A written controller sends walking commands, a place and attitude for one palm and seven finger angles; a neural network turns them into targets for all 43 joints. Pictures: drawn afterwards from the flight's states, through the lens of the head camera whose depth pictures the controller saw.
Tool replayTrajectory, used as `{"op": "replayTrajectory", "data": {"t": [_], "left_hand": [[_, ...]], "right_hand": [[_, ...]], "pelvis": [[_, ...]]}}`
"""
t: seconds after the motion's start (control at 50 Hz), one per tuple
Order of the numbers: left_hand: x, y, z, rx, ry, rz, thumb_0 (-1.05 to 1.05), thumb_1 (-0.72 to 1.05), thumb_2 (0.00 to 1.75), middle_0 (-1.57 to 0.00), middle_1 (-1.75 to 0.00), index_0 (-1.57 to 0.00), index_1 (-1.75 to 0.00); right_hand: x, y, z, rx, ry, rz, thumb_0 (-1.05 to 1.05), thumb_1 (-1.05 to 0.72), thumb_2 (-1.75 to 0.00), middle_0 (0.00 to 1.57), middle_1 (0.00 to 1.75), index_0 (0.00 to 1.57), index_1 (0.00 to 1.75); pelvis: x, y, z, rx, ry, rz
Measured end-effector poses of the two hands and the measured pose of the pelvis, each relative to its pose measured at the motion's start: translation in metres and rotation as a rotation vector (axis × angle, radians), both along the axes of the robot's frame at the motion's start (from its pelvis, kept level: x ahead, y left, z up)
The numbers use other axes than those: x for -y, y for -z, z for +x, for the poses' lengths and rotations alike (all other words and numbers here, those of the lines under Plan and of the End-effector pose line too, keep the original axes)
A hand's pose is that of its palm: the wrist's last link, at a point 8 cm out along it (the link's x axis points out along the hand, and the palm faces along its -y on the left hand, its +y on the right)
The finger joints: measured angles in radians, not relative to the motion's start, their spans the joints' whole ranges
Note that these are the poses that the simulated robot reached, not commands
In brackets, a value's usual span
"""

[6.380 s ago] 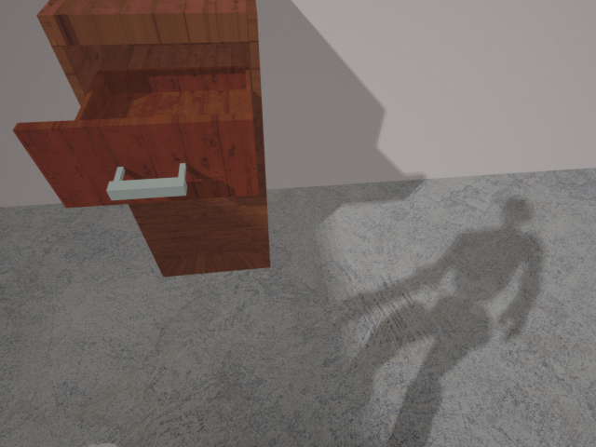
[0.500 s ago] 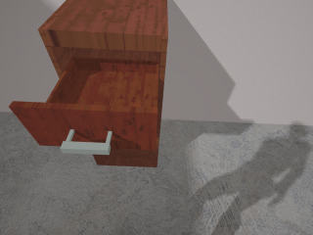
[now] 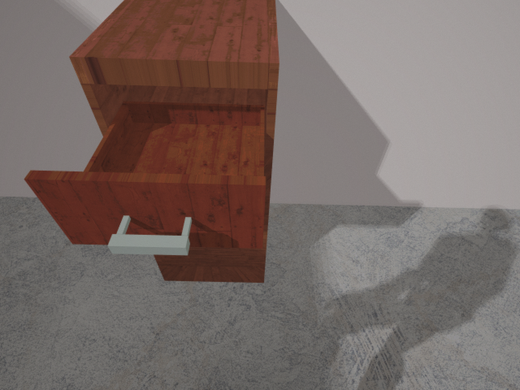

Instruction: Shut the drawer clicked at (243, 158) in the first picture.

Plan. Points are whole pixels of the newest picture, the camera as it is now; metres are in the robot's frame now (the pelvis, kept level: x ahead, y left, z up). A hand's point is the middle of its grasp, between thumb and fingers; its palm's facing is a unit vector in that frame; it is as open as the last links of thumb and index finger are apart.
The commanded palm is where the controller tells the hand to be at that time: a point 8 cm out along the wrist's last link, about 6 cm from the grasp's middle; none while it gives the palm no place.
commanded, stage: look again from close up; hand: left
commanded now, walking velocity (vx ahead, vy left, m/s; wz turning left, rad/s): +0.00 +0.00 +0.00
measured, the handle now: (153, 233) +0.35 +0.21 +0.04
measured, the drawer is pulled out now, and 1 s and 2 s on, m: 0.29 0.29 0.29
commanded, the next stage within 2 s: shuffle to correct the standing spot in 0.16 s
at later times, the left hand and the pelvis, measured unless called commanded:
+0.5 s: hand out of the picture -0.04 +0.18 -0.17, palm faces +0.00 -0.98 -0.19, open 7.3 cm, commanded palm none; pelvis +0.00 +0.01 +0.01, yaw -1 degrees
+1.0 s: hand out of the picture +0.07 +0.17 -0.16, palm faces +0.00 -0.97 -0.24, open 7.3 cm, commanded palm none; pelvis +0.04 -0.01 +0.01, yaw -2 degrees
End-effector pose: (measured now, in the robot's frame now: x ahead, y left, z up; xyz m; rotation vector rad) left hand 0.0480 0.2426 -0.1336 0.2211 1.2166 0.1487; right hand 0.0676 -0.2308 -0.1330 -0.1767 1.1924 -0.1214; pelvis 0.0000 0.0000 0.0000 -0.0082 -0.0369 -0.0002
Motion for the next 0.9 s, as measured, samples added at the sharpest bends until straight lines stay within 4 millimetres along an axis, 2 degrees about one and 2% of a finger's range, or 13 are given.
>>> {"op": "replayTrajectory", "data": {"t": [0.14, 0.34, 0.46, 0.56, 0.62, 0.68, 0.8, 0.9], "left_hand": [[0.006, 0.003, -0.021, -0.053, -0.005, -0.028, 0.00, 0.91, 0.90, -0.20, -0.30, -0.20, -0.30], [0.008, 0.007, -0.067, -0.178, -0.032, -0.046, 0.00, 0.91, 0.90, -0.20, -0.30, -0.20, -0.30], [0.010, 0.006, -0.086, -0.239, -0.054, -0.053, 0.00, 0.91, 0.90, -0.20, -0.30, -0.20, -0.30], [0.014, 0.008, -0.092, -0.279, -0.081, -0.065, 0.00, 0.91, 0.90, -0.20, -0.30, -0.20, -0.30], [0.016, 0.011, -0.089, -0.298, -0.092, -0.073, 0.00, 0.91, 0.90, -0.20, -0.30, -0.20, -0.30], [0.018, 0.014, -0.077, -0.306, -0.091, -0.080, 0.00, 0.91, 0.90, -0.20, -0.30, -0.20, -0.30], [0.028, 0.011, -0.030, -0.244, -0.069, -0.059, 0.00, 0.91, 0.90, -0.20, -0.30, -0.20, -0.30], [0.033, 0.004, 0.005, -0.162, -0.046, -0.035, 0.01, 0.92, 0.90, -0.20, -0.30, -0.20, -0.30]], "right_hand": [[-0.004, 0.000, -0.017, -0.035, 0.017, 0.003, 0.00, -0.91, -0.90, 0.20, 0.30, 0.20, 0.30], [-0.005, 0.002, -0.059, -0.151, 0.050, -0.002, 0.00, -0.91, -0.90, 0.20, 0.30, 0.20, 0.30], [-0.008, 0.004, -0.079, -0.223, 0.076, 0.009, 0.00, -0.91, -0.90, 0.20, 0.30, 0.20, 0.30], [-0.010, 0.008, -0.084, -0.255, 0.091, 0.014, 0.00, -0.90, -0.90, 0.20, 0.30, 0.20, 0.30], [-0.013, 0.011, -0.080, -0.262, 0.098, 0.016, 0.00, -0.90, -0.90, 0.20, 0.30, 0.20, 0.30], [-0.016, 0.012, -0.071, -0.257, 0.107, 0.021, 0.00, -0.90, -0.90, 0.20, 0.30, 0.20, 0.30], [-0.020, 0.016, -0.050, -0.250, 0.111, 0.040, 0.00, -0.90, -0.90, 0.20, 0.30, 0.20, 0.30], [-0.010, 0.012, -0.033, -0.237, 0.120, 0.030, 0.02, -0.93, -0.90, 0.20, 0.30, 0.20, 0.30]], "pelvis": [[-0.004, -0.003, -0.005, -0.003, 0.005, 0.001], [-0.007, -0.005, -0.009, -0.002, 0.008, 0.003], [-0.006, -0.006, -0.003, -0.016, 0.009, 0.003], [-0.005, -0.002, 0.009, -0.022, 0.010, 0.002], [-0.006, 0.001, 0.020, -0.022, 0.011, 0.004], [-0.007, 0.003, 0.033, -0.026, 0.018, 0.013], [0.001, 0.002, 0.051, -0.035, 0.034, 0.017], [0.007, -0.005, 0.051, -0.036, 0.030, 0.019]]}}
